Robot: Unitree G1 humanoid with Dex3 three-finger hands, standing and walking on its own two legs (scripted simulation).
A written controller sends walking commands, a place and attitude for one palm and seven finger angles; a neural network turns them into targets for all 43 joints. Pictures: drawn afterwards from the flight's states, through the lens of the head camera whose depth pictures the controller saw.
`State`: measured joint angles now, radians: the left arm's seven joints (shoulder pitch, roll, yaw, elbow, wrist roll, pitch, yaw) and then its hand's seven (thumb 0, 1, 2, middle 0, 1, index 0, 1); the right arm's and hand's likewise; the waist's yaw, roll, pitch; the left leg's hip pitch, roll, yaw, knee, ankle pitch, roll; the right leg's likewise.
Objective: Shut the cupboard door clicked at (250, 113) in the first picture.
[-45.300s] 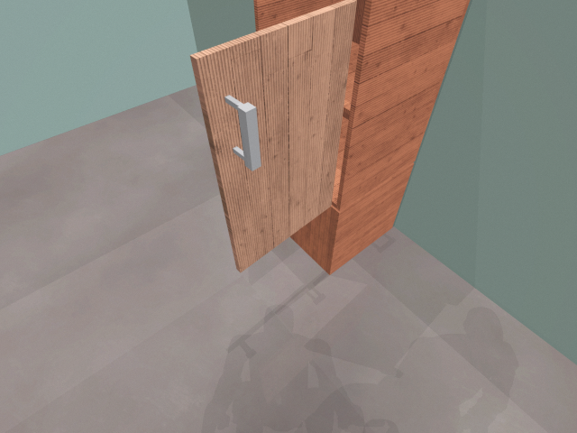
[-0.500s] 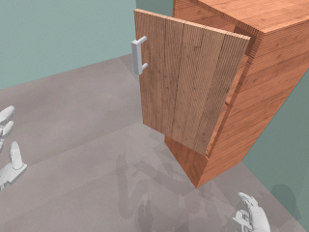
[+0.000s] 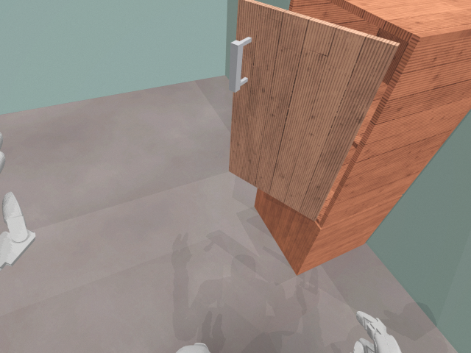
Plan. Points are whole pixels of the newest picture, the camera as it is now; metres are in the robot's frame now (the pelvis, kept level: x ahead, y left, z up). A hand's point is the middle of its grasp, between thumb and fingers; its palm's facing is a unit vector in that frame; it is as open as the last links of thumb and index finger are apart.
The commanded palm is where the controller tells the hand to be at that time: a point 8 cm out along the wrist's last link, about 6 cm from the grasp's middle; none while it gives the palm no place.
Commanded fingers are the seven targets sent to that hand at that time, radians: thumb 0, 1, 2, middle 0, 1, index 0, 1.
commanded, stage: step back with the hand held close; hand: left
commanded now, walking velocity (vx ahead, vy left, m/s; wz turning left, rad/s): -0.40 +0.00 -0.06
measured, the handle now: (240, 64) +0.76 +0.05 +0.13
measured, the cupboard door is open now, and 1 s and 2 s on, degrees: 28 28 28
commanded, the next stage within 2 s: stop stepping back and stand still in 0.38 s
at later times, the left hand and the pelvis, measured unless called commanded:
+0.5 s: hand (9, 286) +0.14 +0.24 +0.20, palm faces +0.29 -0.88 -0.38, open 7.4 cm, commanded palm +0.07 +0.30 +0.20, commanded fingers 0.00 0.90 0.90 -0.20 -0.30 -0.20 -0.30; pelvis -0.10 +0.01 +0.00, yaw -5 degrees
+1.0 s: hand out of the picture +0.05 +0.23 +0.20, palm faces +0.23 -0.87 -0.42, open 7.4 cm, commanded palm -0.01 +0.31 +0.20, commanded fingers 0.00 0.90 0.90 -0.20 -0.30 -0.20 -0.30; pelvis -0.18 +0.02 +0.02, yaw -6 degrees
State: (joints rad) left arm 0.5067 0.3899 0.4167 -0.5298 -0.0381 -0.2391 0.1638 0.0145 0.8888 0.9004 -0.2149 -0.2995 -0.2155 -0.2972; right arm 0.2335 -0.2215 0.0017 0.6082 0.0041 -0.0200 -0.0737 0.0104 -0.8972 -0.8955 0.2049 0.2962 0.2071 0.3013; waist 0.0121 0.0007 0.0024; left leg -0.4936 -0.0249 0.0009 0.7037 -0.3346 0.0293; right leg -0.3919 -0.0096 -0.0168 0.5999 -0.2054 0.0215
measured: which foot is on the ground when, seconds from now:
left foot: down 0.00-0.58, up 0.60-0.74, down 0.76-1.00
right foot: down 0.00-0.08, up 0.10-0.32, down 0.34-0.78, up 0.80-1.00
